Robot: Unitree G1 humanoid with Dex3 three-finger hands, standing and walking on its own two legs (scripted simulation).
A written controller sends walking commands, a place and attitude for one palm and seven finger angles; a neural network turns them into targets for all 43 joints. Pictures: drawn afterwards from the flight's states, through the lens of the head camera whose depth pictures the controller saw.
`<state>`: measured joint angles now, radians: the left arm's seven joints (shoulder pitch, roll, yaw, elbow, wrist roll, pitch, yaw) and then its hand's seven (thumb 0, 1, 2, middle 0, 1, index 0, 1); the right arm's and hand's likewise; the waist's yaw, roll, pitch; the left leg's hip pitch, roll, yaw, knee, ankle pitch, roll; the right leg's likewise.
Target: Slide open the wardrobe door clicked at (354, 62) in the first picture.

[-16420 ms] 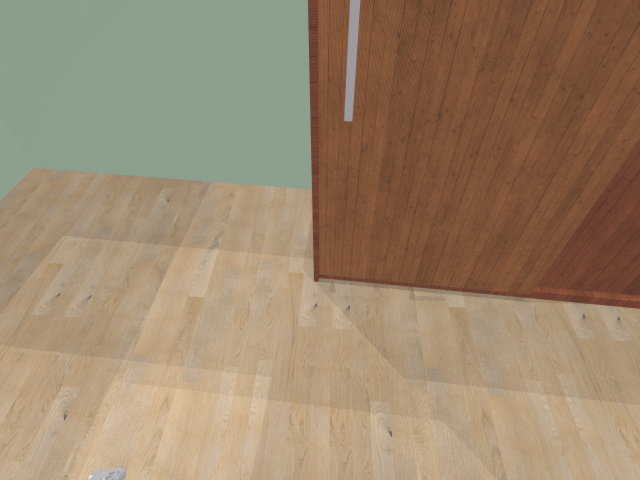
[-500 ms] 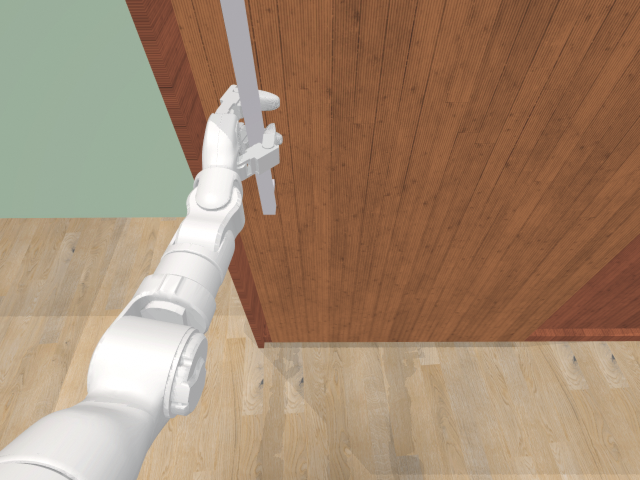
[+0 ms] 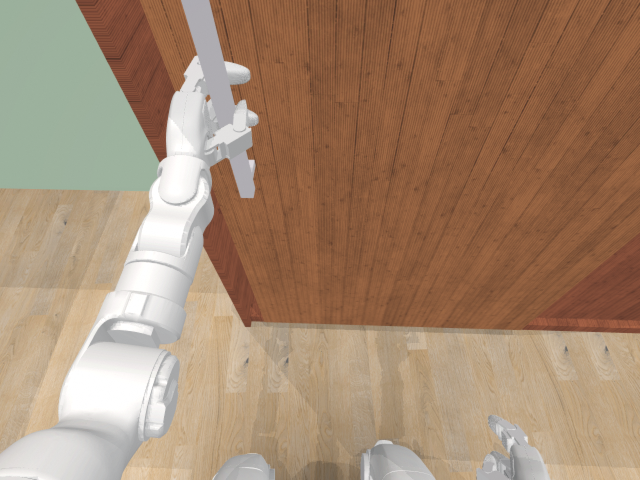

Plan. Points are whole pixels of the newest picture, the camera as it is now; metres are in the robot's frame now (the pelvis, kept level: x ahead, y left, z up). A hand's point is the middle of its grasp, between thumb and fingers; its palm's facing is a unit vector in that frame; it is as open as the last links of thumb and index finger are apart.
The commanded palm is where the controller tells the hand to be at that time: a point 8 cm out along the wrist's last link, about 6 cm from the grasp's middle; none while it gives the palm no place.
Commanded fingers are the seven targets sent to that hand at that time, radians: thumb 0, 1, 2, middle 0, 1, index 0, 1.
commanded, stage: step sideways, sliding the door along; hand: left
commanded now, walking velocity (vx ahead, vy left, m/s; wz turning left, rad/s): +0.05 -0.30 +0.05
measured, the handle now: (227, 96) +0.51 +0.16 +0.16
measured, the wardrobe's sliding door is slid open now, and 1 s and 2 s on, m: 0.05 0.27 0.66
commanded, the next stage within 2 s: none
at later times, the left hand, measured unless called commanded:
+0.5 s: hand (303, 130) +0.47 +0.06 +0.15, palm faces +0.33 -0.92 -0.19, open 6.3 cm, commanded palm +0.44 +0.03 +0.16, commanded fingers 0.00 0.90 0.90 -0.45 -1.40 -0.45 -1.40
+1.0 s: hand (443, 131) +0.48 -0.10 +0.15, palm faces +0.29 -0.95 -0.13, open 6.1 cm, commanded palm +0.45 -0.13 +0.16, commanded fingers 0.00 0.90 0.90 -0.45 -1.40 -0.45 -1.40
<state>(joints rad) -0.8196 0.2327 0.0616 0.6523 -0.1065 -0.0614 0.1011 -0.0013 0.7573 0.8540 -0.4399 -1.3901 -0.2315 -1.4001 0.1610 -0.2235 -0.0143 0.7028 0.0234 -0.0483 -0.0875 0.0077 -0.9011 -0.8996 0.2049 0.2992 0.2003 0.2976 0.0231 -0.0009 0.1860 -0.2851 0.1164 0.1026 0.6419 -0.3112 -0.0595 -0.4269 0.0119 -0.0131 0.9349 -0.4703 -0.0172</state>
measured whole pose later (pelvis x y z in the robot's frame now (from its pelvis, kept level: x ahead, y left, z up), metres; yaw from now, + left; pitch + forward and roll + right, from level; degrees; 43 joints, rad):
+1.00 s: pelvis +0.11 -0.28 +0.01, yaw +10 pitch +1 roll +2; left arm -0.43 0.12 -0.01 0.06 -0.05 -0.08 0.17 0.01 0.76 0.85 -0.45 -1.40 -0.20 -1.40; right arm -0.01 -0.21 -0.01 0.58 0.03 -0.08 -0.03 0.01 -0.90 -0.90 0.20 0.30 0.20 0.30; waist 0.06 0.06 0.25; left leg -0.31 0.07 0.08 0.70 -0.43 -0.06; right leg -0.42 0.01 -0.05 0.60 -0.15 -0.07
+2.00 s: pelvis +0.06 -0.60 +0.01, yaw -2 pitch -1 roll +0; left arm -0.58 0.20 0.04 0.38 -0.06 -0.05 0.11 0.02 0.77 0.80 -0.42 -1.37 -0.19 -1.40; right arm 0.16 -0.21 -0.02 0.66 0.02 -0.02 -0.05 0.01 -0.90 -0.90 0.20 0.30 0.20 0.30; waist 0.03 0.02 0.15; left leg -0.25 0.18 0.12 0.56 -0.28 -0.09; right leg -0.48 0.01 -0.02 0.89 -0.39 0.01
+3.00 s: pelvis +0.10 -0.85 +0.01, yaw +0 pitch +1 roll +0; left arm -0.55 0.49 0.42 0.71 -0.04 -0.06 0.14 -0.01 0.70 0.84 -0.39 -1.26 -0.24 -1.37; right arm 0.20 -0.28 0.01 0.66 0.05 -0.02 -0.10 0.01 -0.90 -0.90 0.21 0.30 0.20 0.30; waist -0.03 0.03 0.05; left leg -0.31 0.08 0.13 0.60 -0.29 -0.02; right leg -0.27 -0.01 -0.06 0.57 -0.30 -0.01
